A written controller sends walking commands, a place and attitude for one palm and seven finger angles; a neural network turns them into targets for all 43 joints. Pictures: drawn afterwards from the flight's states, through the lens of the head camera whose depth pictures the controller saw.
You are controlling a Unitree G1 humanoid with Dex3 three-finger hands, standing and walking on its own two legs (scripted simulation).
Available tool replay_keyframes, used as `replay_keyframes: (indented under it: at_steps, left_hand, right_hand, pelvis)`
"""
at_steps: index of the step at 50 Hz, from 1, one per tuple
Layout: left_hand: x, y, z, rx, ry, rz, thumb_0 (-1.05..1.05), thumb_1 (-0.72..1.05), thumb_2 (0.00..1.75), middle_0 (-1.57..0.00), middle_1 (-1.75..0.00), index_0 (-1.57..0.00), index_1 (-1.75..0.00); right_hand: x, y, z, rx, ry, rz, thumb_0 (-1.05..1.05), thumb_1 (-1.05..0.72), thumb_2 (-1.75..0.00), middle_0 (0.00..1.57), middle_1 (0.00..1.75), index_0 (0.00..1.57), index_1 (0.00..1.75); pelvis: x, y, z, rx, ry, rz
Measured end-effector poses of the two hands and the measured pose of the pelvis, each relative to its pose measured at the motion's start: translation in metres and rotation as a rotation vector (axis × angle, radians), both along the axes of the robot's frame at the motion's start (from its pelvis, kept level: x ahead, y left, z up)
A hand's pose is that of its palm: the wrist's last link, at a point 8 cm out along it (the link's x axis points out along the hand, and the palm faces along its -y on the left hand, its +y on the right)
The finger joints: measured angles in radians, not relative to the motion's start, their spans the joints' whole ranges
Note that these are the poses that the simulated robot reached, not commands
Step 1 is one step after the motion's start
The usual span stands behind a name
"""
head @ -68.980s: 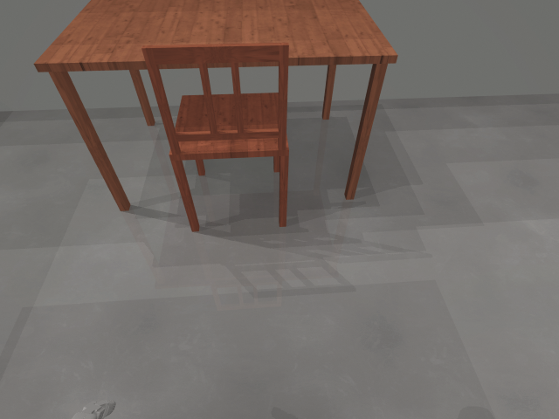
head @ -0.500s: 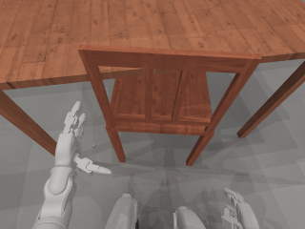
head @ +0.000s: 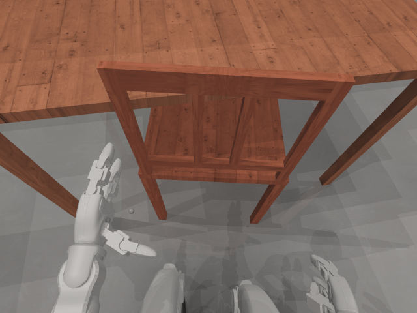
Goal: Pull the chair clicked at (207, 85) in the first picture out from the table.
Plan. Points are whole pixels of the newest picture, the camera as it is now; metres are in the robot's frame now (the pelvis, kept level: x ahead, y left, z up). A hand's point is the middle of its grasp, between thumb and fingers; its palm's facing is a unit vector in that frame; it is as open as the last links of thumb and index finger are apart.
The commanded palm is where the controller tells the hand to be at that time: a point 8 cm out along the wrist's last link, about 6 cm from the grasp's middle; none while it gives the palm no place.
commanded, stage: aim the fingers beside a spindle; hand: left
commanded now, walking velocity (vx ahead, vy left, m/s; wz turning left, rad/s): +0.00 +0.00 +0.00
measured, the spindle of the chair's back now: (198, 132) +0.48 +0.04 +0.00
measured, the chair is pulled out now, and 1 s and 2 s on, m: -0.07 -0.07 -0.07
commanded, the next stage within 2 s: push the fingers through the gap in 0.62 s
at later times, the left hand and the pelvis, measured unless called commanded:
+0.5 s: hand (117, 200) +0.31 +0.18 +0.02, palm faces +0.04 -1.00 -0.04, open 16.9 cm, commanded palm +0.28 +0.22 +0.01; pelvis -0.01 +0.00 +0.00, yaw +1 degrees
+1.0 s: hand (130, 193) +0.32 +0.15 +0.03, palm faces -0.02 -1.00 +0.00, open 16.9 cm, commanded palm +0.32 +0.22 +0.02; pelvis +0.00 +0.01 +0.00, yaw +0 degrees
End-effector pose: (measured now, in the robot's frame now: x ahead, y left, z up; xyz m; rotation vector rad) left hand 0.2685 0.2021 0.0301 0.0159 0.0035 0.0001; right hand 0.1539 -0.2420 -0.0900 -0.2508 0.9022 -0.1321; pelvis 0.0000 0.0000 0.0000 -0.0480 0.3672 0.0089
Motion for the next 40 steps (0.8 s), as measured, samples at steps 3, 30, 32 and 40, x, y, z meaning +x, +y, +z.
replay_keyframes:
  at_steps: [3,30,32,40]
  left_hand:
    - [0.003,0.012,0.023,0.051,-0.103,0.048,-0.01,-0.50,0.30,-0.07,-0.08,-0.06,-0.08]
    - [0.002,0.004,-0.039,-0.049,0.170,-0.043,-0.01,-0.50,0.30,-0.06,-0.08,-0.06,-0.08]
    - [-0.003,0.001,-0.022,-0.036,0.086,-0.030,-0.01,-0.50,0.30,-0.06,-0.08,-0.06,-0.08]
    - [0.020,0.039,0.011,0.066,-0.072,0.082,-0.01,-0.50,0.30,-0.07,-0.08,-0.06,-0.08]
  right_hand:
    - [0.001,0.003,-0.001,0.011,0.001,0.017,0.01,-0.91,-0.90,0.20,0.30,0.20,0.30]
    - [-0.008,0.009,-0.001,0.008,0.002,0.001,0.01,-0.91,-0.90,0.20,0.30,0.20,0.30]
    - [-0.008,0.009,0.002,-0.007,-0.004,-0.005,0.01,-0.91,-0.90,0.20,0.30,0.20,0.30]
    - [-0.006,0.015,-0.007,0.020,0.029,0.039,0.01,-0.91,-0.90,0.20,0.30,0.20,0.30]
  pelvis:
    - [0.000,0.000,0.001,0.000,-0.005,0.005]
    - [-0.007,0.009,-0.003,-0.013,0.004,0.003]
    - [-0.005,0.009,-0.002,-0.011,0.003,-0.003]
    - [-0.008,0.009,-0.004,-0.017,-0.002,0.016]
